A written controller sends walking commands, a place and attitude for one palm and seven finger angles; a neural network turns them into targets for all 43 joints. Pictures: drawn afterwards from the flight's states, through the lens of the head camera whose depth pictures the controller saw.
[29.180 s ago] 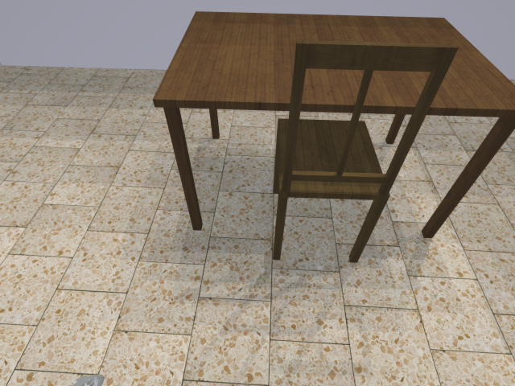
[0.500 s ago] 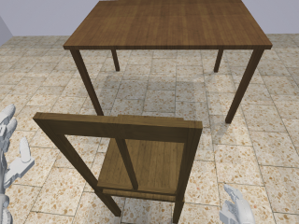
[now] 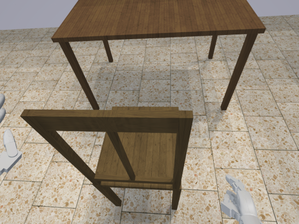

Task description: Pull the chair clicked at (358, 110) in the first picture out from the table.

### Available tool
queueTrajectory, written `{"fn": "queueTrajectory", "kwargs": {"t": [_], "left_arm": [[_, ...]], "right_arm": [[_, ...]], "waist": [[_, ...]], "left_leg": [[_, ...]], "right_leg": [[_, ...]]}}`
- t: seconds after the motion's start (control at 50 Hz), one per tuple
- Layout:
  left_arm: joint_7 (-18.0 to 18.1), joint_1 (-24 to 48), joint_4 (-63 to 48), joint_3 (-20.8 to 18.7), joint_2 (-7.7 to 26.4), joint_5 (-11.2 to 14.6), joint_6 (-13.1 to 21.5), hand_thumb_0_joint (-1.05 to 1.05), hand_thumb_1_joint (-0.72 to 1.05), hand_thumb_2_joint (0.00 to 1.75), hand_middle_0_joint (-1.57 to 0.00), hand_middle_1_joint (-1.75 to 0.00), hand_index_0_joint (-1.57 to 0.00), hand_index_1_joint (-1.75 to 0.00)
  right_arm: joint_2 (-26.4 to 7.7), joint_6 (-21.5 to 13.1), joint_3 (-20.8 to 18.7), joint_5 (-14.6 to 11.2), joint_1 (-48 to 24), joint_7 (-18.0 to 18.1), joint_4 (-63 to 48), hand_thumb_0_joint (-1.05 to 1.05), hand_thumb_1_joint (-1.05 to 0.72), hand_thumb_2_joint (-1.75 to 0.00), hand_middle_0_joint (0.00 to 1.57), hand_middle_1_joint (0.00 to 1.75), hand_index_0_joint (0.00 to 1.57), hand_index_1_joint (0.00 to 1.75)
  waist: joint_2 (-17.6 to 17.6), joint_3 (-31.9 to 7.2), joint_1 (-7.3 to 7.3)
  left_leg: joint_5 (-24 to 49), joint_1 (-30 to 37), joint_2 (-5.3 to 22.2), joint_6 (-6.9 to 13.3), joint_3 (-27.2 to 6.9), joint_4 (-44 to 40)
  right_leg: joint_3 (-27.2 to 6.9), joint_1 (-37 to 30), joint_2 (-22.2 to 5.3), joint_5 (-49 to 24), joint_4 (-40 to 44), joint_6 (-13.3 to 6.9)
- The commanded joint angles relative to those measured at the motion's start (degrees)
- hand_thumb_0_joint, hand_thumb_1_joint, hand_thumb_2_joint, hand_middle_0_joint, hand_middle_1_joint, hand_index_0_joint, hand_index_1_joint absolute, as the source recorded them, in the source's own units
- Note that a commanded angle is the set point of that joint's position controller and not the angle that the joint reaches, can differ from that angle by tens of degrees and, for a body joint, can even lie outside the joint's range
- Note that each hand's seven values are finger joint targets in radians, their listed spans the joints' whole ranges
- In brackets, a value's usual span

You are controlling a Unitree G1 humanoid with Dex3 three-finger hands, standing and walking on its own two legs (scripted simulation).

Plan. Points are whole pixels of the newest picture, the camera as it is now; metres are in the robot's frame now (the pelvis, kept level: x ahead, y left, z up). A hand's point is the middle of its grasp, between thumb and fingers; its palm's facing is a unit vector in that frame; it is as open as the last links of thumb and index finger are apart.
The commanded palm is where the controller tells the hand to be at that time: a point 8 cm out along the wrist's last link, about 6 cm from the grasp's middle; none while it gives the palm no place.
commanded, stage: step back with the hand held close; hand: left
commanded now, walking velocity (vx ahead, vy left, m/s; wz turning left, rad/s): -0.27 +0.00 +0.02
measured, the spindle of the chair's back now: (124, 159) +0.30 +0.12 -0.05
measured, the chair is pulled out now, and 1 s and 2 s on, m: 0.62 0.62 0.62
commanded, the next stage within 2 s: stop stepping back and stand still in 1.58 s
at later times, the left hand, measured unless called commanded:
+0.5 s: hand out of the picture +0.13 +0.28 +0.15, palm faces +0.41 -0.72 -0.57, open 7.4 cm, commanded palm +0.07 +0.31 +0.18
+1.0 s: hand out of the picture +0.10 +0.27 +0.16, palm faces +0.42 -0.73 -0.54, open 7.4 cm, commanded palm +0.04 +0.31 +0.18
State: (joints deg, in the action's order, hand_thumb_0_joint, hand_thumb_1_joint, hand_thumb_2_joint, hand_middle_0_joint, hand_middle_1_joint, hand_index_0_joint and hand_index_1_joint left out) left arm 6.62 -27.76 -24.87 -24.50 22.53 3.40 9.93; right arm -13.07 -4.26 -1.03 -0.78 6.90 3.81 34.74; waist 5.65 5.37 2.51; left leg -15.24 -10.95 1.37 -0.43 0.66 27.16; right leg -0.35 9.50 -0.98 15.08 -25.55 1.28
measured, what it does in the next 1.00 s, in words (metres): shifts its weight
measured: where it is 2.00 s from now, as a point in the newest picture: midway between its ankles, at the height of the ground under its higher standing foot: outside the picture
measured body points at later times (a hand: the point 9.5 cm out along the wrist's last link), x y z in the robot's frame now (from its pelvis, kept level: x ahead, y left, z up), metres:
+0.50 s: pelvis -0.06 +0.01 -0.01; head -0.03 -0.01 +0.44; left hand +0.10 +0.31 +0.18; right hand +0.11 -0.23 -0.11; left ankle -0.01 +0.12 -0.74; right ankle -0.02 -0.13 -0.74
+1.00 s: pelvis -0.09 +0.00 -0.02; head -0.04 +0.01 +0.43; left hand +0.08 +0.30 +0.19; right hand +0.08 -0.23 -0.12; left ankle -0.01 +0.12 -0.74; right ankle -0.02 -0.13 -0.74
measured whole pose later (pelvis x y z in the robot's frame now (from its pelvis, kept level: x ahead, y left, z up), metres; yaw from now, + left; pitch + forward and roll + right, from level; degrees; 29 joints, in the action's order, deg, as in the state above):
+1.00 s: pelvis -0.09 +0.00 -0.02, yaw +2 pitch +1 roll -1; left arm 9.5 -32.9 -32.2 -26.7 25.4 2.5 16.0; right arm -11.6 -7.4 -2.7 0.2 9.7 4.6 36.6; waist 1.4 5.9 0.6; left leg -8.3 -26.7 0.9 0.2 -1.1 35.6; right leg 0.8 24.7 -1.1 12.5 -35.3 1.2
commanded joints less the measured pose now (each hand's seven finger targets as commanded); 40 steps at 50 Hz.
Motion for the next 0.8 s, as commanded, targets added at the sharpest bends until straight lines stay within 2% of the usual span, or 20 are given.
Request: {"fn": "queueTrajectory", "kwargs": {"t": [0.0,0.08,0.1,0.2,0.22,0.3,0.38,0.4,0.42,0.44,0.48,0.5,0.54,0.58,0.6,0.62,0.68,0.72,0.76,0.78], "left_arm": [[0.30,-8.59,-8.08,-6.68,8.69,-0.18,2.62,0.00,0.90,0.90,-0.20,-0.30,-0.20,-0.30],[0.77,-9.84,-12.87,-8.99,11.54,-0.12,3.29,0.00,0.90,0.90,-0.20,-0.30,-0.20,-0.30],[1.18,-10.10,-13.15,-10.16,12.89,-0.01,3.36,0.00,0.90,0.90,-0.20,-0.30,-0.20,-0.30],[2.25,-10.08,-16.36,-11.21,14.02,0.50,4.28,0.00,0.90,0.90,-0.20,-0.30,-0.20,-0.30],[2.28,-10.27,-16.09,-10.42,12.91,0.56,4.38,0.00,0.90,0.90,-0.20,-0.30,-0.20,-0.30],[3.04,-10.55,-13.53,-10.58,12.67,0.56,4.08,0.00,0.90,0.90,-0.20,-0.30,-0.20,-0.30],[3.39,-7.88,-13.11,-9.22,11.98,0.23,4.17,0.00,0.90,0.90,-0.20,-0.30,-0.20,-0.30],[3.80,-8.22,-12.07,-10.23,13.09,0.18,4.09,0.00,0.90,0.90,-0.20,-0.30,-0.20,-0.30],[3.60,-7.97,-13.02,-8.58,11.53,0.06,4.34,0.00,0.90,0.90,-0.20,-0.30,-0.20,-0.30],[3.79,-6.74,-14.95,-8.98,12.35,-0.32,4.78,0.00,0.90,0.90,-0.20,-0.30,-0.20,-0.30],[3.99,-5.87,-15.50,-8.91,12.35,-0.64,5.26,0.00,0.90,0.90,-0.20,-0.30,-0.20,-0.30],[4.18,-6.00,-15.54,-9.42,13.06,-0.72,5.22,0.00,0.90,0.90,-0.20,-0.30,-0.20,-0.30],[4.05,-5.37,-16.40,-8.78,12.16,-1.05,5.64,0.00,0.90,0.90,-0.20,-0.30,-0.20,-0.30],[3.82,-5.93,-16.98,-8.78,12.29,-0.94,6.07,0.00,0.90,0.90,-0.20,-0.30,-0.20,-0.30],[3.85,-6.85,-16.57,-9.49,13.09,-0.77,6.05,0.00,0.90,0.90,-0.20,-0.30,-0.20,-0.30],[3.64,-6.54,-16.97,-8.67,11.85,-0.61,6.29,0.00,0.90,0.90,-0.20,-0.30,-0.20,-0.30],[3.75,-5.43,-18.02,-9.70,12.07,-1.20,7.46,0.00,0.90,0.90,-0.20,-0.30,-0.20,-0.30],[3.87,-6.07,-15.87,-10.14,12.03,-1.01,7.55,0.00,0.90,0.90,-0.20,-0.30,-0.20,-0.30],[3.79,-5.17,-16.66,-10.12,12.42,-0.84,8.33,0.00,0.90,0.90,-0.20,-0.30,-0.20,-0.30],[3.81,-4.75,-16.09,-10.34,12.85,-0.63,8.48,0.00,0.90,0.90,-0.20,-0.30,-0.20,-0.30]], "right_arm": [[-5.11,-0.81,-3.10,-0.46,-3.88,0.38,-8.78,0.00,-0.90,-0.90,0.20,0.30,0.20,0.30],[-4.66,0.10,-3.52,-0.71,-4.05,0.66,-10.28,0.00,-0.90,-0.90,0.20,0.30,0.20,0.30],[-4.78,0.02,-3.60,-0.89,-4.27,0.86,-9.95,0.00,-0.90,-0.90,0.20,0.30,0.20,0.30],[-4.32,-0.92,-3.68,-1.26,-3.40,1.58,-9.71,0.00,-0.90,-0.90,0.20,0.30,0.20,0.30],[-3.98,-1.07,-3.57,-1.21,-3.00,1.62,-9.68,0.00,-0.90,-0.90,0.20,0.30,0.20,0.30],[-4.46,-1.49,-3.92,-1.21,-2.75,1.99,-8.62,0.00,-0.90,-0.90,0.20,0.30,0.20,0.30],[-4.48,-1.92,-3.46,-1.01,-2.28,2.11,-9.03,0.00,-0.90,-0.90,0.20,0.30,0.20,0.30],[-4.90,-2.01,-3.55,-0.96,-2.68,2.37,-8.41,0.00,-0.90,-0.90,0.20,0.30,0.20,0.30],[-4.80,-2.27,-3.02,-0.93,-2.28,2.23,-9.14,0.00,-0.90,-0.90,0.20,0.30,0.20,0.30],[-5.24,-2.68,-2.89,-0.74,-2.51,2.28,-9.49,0.00,-0.90,-0.90,0.20,0.30,0.20,0.30],[-5.53,-3.53,-2.35,-0.58,-2.66,2.45,-9.83,0.00,-0.90,-0.90,0.20,0.30,0.20,0.30],[-5.93,-3.78,-2.37,-0.68,-3.02,2.63,-9.44,0.00,-0.90,-0.90,0.20,0.30,0.20,0.30],[-5.67,-4.49,-2.13,-0.61,-2.18,2.37,-9.96,0.00,-0.90,-0.90,0.20,0.30,0.20,0.30],[-5.65,-5.15,-2.26,-0.41,-1.28,2.08,-9.73,0.00,-0.90,-0.90,0.20,0.30,0.20,0.30],[-5.68,-5.28,-2.44,-0.34,-1.46,2.10,-9.24,0.00,-0.90,-0.90,0.20,0.30,0.20,0.30],[-5.26,-5.45,-2.20,-0.18,-1.08,1.92,-9.38,0.00,-0.90,-0.90,0.20,0.30,0.20,0.30],[-5.69,-5.87,-2.38,0.08,-0.75,1.79,-9.34,0.00,-0.90,-0.90,0.20,0.30,0.20,0.30],[-5.14,-5.93,-2.43,-0.06,-0.61,1.79,-8.85,0.00,-0.90,-0.90,0.20,0.30,0.20,0.30],[-4.89,-6.42,-2.87,0.29,0.14,1.61,-8.47,0.00,-0.90,-0.90,0.20,0.30,0.20,0.30],[-4.48,-6.55,-3.10,0.50,0.40,1.59,-7.88,0.00,-0.90,-0.90,0.20,0.30,0.20,0.30]], "waist": [[-1.35,-13.02,-0.87],[-4.52,-14.00,-0.89],[-3.67,-14.31,-0.99],[-2.71,-14.97,-1.44],[-3.01,-14.51,-1.52],[-3.69,-11.89,-2.06],[-6.65,-8.21,-2.19],[-5.19,-7.71,-2.18],[-3.98,-7.58,-2.01],[-2.02,-7.21,-1.84],[0.89,-6.97,-1.53],[4.13,-6.95,-1.57],[3.86,-7.65,-1.29],[1.59,-9.01,-1.32],[2.04,-9.06,-1.51],[2.06,-9.05,-1.46],[4.38,-6.92,-1.50],[2.73,-6.68,-1.45],[-3.15,-7.65,-1.81],[-6.87,-8.03,-2.03]], "left_leg": [[28.18,6.47,5.25,2.90,-3.29,-1.51],[27.80,3.19,6.10,2.80,-4.19,-0.33],[26.97,2.71,5.96,2.84,-4.56,-0.45],[20.16,0.65,5.52,2.42,-4.96,1.81],[17.19,-0.19,5.17,2.31,-4.67,2.61],[4.26,-3.36,3.66,2.04,-5.00,2.81],[-7.67,-6.84,2.81,2.12,-5.28,1.93],[-9.10,-7.54,3.09,2.45,-5.68,0.34],[-10.66,-8.51,3.67,2.71,-6.18,-1.20],[-12.09,-10.12,4.73,3.04,-7.24,-3.67],[-15.88,-14.74,6.91,3.97,-9.86,-7.97],[-18.04,-17.28,7.93,4.54,-10.85,-10.06],[-17.78,-19.16,8.41,4.82,-11.20,-9.73],[-13.49,-16.58,7.18,4.25,-9.77,-6.84],[-12.03,-15.77,6.69,4.07,-9.06,-6.16],[-12.40,-16.18,6.40,3.75,-8.65,-5.74],[-22.20,-23.49,7.69,4.47,-9.98,-7.93],[-21.65,-24.29,7.54,4.39,-9.48,-6.94],[-17.72,-18.93,4.32,3.05,-7.19,-0.50],[-16.20,-15.89,2.37,2.27,-5.80,3.83]], "right_leg": [[-1.26,-0.52,-3.59,-22.14,-0.36,-1.32],[-0.90,-0.21,-4.36,-21.81,-1.98,-1.53],[-1.59,-0.19,-4.54,-21.80,-2.20,-1.84],[-3.50,1.77,-6.05,-20.90,-2.22,-2.82],[-3.57,2.33,-6.38,-19.55,-1.64,-2.92],[-5.87,6.76,-6.80,-10.46,1.21,-3.56],[-6.24,11.38,-6.79,3.94,4.07,-3.62],[-6.34,11.62,-6.11,6.34,4.45,-3.42],[-5.21,11.19,-5.35,8.27,3.74,-2.96],[-4.06,10.51,-4.03,9.08,2.31,-2.22],[-1.59,6.96,-1.72,8.95,-1.66,-1.07],[-0.75,4.48,-0.93,8.16,-4.23,-0.78],[-0.08,2.49,-0.53,4.85,-6.58,-0.67],[-1.03,3.03,-1.21,0.83,-4.76,-0.97],[-1.73,3.38,-1.61,-0.77,-3.78,-1.18],[-1.87,3.57,-1.99,-0.30,-3.60,-1.39],[-1.74,1.82,-0.83,5.48,-6.62,-1.52],[-1.73,2.24,-0.83,5.55,-6.74,-1.62],[-6.06,7.48,-3.49,4.17,-0.92,-3.28],[-9.21,10.75,-6.05,5.00,2.82,-4.73]]}}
